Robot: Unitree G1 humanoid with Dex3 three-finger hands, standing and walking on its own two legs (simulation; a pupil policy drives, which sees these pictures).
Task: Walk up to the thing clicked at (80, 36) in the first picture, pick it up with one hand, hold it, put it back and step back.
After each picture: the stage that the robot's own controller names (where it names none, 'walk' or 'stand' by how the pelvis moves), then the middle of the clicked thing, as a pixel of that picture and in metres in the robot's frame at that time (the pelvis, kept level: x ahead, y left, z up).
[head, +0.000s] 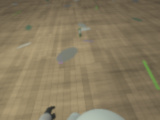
stand; (80, 32) +2.12 +0.40 -0.65
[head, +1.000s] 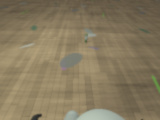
walk; (86, 38) +2.00 +0.17 -0.63
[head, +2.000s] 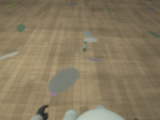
walk; (84, 46) +1.41 +0.10 -0.65
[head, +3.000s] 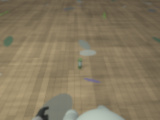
walk; (80, 63) +0.93 +0.17 -0.65
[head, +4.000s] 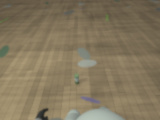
walk; (76, 79) +0.62 +0.20 -0.64
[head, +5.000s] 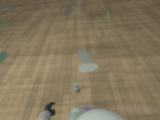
stand; (76, 87) +0.46 +0.23 -0.63
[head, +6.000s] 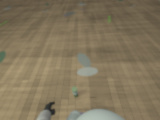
stand; (75, 92) +0.41 +0.21 -0.64
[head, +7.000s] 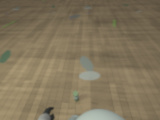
stand; (76, 96) +0.38 +0.20 -0.65
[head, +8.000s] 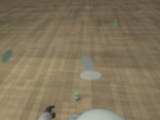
stand; (77, 95) +0.38 +0.19 -0.66
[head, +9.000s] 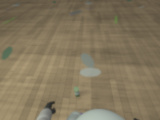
stand; (76, 92) +0.41 +0.19 -0.65
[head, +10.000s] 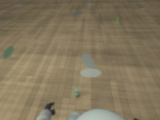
stand; (76, 92) +0.41 +0.19 -0.65
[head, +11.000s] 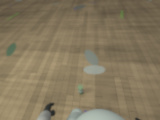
stand; (80, 89) +0.41 +0.14 -0.64
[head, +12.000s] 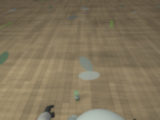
stand; (76, 96) +0.39 +0.17 -0.66
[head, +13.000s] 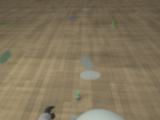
stand; (77, 95) +0.41 +0.16 -0.66
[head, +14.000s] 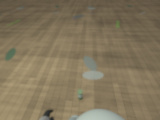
stand; (80, 94) +0.42 +0.13 -0.66
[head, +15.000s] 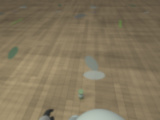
stand; (80, 94) +0.42 +0.12 -0.66
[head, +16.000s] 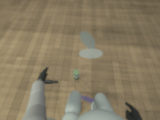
go down; (76, 75) +0.46 +0.13 -0.51
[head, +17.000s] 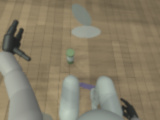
go down; (70, 57) +0.51 +0.16 -0.29
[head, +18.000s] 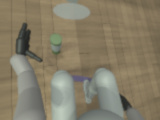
close in; (56, 46) +0.50 +0.20 -0.20
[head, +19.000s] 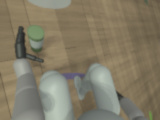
close; (36, 42) +0.50 +0.23 -0.17
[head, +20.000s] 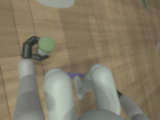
lift; (44, 49) +0.44 +0.21 -0.17
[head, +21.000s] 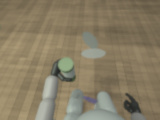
lift; (69, 72) +0.32 +0.16 +0.03
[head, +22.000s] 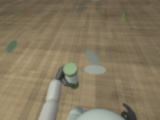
hold; (72, 78) +0.29 +0.14 +0.05
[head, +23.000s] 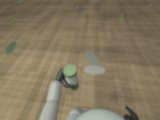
hold; (72, 79) +0.29 +0.14 +0.04
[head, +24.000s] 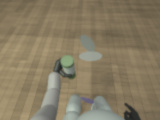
crouch; (69, 69) +0.36 +0.15 -0.01
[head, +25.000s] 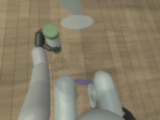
lower; (54, 42) +0.51 +0.19 -0.03
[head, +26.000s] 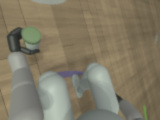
lower; (32, 43) +0.48 +0.23 -0.17
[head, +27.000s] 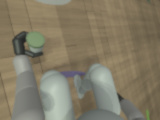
lower; (36, 46) +0.45 +0.23 -0.18
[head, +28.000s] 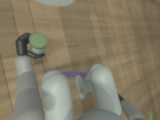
lower; (38, 48) +0.45 +0.23 -0.18
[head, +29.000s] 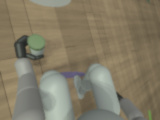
lower; (37, 49) +0.44 +0.23 -0.18
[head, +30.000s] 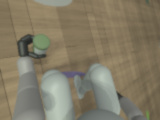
loosen; (39, 48) +0.45 +0.22 -0.18
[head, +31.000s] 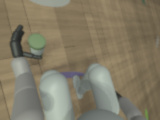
withdraw; (37, 49) +0.45 +0.23 -0.18
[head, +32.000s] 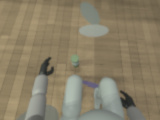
walk; (75, 61) +0.46 +0.15 -0.32
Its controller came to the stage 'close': yes
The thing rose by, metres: 0.69
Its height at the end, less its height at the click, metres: +0.00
